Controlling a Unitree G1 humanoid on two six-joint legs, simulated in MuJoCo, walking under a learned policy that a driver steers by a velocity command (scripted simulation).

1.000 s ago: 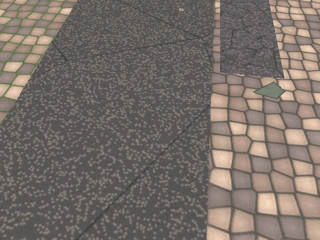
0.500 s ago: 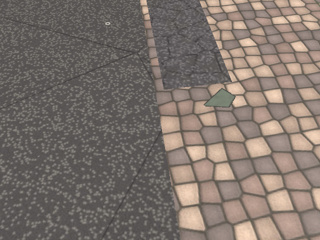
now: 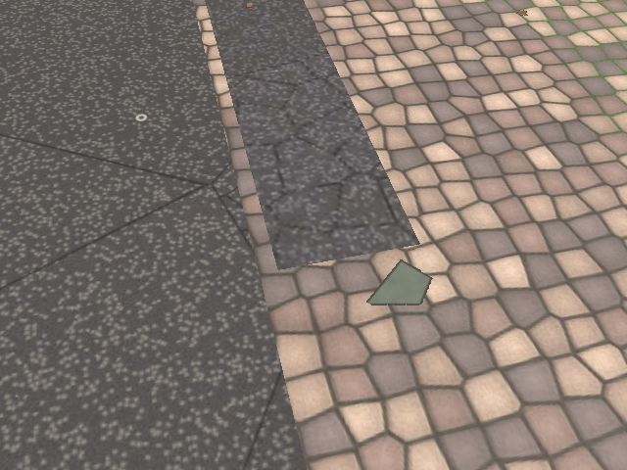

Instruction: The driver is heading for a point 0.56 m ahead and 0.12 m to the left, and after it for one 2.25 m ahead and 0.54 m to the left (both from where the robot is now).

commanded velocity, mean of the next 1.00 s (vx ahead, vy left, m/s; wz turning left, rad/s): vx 0.44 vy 0.00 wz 0.37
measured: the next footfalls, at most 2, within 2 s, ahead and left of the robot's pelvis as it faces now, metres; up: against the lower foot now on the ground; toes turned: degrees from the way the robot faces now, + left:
right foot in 0.30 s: +0.32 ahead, -0.12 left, +0.00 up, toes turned +1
left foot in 0.84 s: +0.54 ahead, +0.13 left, +0.00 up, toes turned +26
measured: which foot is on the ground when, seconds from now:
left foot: down 0.00-0.30, up 0.32-0.82, down 0.84-1.00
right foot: up 0.00-0.28, down 0.30-0.82, up 0.84-1.00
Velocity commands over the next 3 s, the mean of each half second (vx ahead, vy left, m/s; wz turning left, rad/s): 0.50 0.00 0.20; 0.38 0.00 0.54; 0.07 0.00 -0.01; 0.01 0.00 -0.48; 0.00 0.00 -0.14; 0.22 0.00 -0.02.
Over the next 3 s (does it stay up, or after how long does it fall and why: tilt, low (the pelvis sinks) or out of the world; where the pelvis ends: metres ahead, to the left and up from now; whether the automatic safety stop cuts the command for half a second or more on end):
stays up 0.57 0.03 0.00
